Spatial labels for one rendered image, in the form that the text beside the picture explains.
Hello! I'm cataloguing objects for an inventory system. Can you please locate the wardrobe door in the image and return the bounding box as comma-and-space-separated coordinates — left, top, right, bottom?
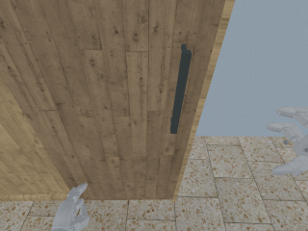
0, 0, 226, 201
0, 75, 70, 195

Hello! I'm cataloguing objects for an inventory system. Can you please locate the handle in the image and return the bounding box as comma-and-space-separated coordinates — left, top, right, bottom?
170, 43, 192, 134

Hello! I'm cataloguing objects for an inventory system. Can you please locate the robot right hand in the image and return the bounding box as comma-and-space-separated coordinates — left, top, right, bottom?
266, 106, 308, 177

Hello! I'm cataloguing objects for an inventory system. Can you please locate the robot left hand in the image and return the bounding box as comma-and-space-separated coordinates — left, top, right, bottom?
51, 183, 90, 231

